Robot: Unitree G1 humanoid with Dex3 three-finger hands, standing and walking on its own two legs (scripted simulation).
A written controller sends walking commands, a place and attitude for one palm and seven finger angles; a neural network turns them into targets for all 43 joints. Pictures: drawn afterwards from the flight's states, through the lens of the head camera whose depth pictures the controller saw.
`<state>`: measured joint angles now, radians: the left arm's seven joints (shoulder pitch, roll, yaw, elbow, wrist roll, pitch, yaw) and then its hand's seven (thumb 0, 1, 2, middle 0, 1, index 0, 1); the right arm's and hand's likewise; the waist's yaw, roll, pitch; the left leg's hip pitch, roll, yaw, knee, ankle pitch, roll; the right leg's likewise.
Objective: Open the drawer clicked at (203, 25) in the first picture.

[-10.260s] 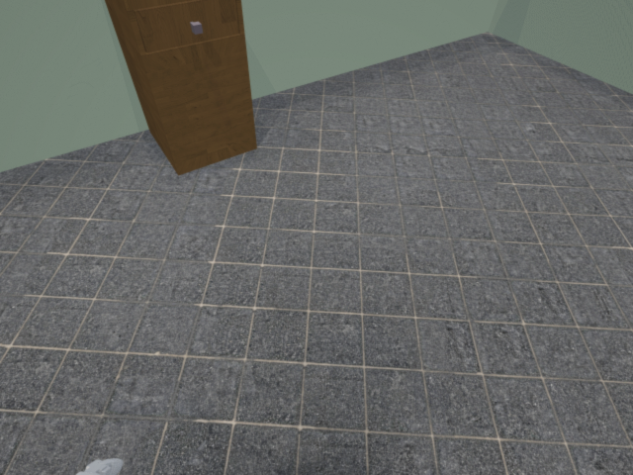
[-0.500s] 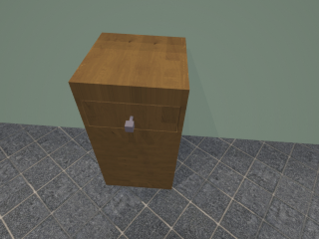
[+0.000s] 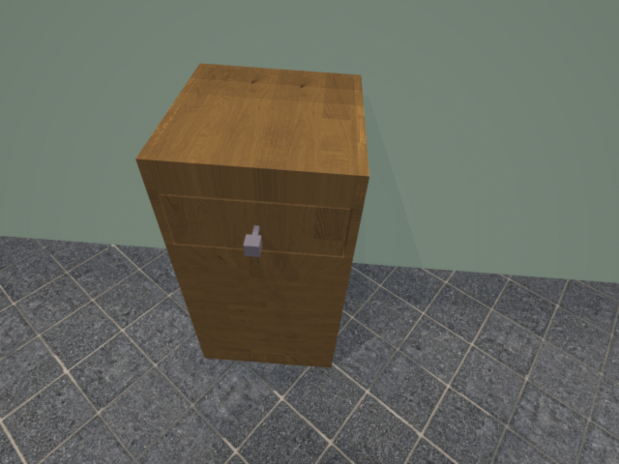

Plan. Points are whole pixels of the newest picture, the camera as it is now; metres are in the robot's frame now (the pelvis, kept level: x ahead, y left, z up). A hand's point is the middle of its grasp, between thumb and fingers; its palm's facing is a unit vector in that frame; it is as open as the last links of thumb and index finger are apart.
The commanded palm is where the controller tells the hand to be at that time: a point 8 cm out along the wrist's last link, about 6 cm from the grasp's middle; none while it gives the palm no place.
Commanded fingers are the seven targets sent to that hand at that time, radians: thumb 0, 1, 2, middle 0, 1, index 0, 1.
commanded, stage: look again from close up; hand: left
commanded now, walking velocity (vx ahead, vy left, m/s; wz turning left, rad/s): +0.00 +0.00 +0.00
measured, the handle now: (254, 239) +0.57 +0.14 -0.11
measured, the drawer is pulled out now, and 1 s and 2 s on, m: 0.00 0.00 0.00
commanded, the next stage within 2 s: shuffle to correct the standing spot in 0.18 s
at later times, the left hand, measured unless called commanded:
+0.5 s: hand out of the picture -0.04 +0.15 -0.18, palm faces +0.04 -0.99 -0.13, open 7.4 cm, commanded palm none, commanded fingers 0.00 0.90 0.90 -0.20 -0.30 -0.20 -0.30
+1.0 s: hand out of the picture +0.02 +0.12 -0.18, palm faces +0.05 -0.99 -0.16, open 7.3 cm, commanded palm none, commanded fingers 0.00 0.90 0.90 -0.20 -0.30 -0.20 -0.30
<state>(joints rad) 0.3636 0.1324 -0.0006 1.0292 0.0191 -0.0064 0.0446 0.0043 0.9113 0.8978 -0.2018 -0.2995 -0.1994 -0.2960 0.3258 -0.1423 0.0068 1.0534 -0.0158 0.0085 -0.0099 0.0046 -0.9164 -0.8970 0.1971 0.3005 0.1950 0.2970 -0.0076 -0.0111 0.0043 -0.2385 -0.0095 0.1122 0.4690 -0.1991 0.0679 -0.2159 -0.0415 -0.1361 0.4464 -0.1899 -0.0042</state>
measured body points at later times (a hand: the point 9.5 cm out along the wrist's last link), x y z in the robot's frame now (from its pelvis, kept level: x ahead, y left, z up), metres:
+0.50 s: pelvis +0.01 +0.01 +0.00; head -0.01 +0.01 +0.45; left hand -0.04 +0.20 -0.16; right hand -0.02 -0.20 -0.16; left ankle +0.04 +0.07 -0.74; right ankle +0.03 -0.11 -0.73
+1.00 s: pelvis +0.04 -0.02 +0.00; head +0.05 -0.02 +0.45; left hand +0.02 +0.18 -0.16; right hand +0.03 -0.23 -0.16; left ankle +0.04 +0.08 -0.74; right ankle +0.02 -0.11 -0.74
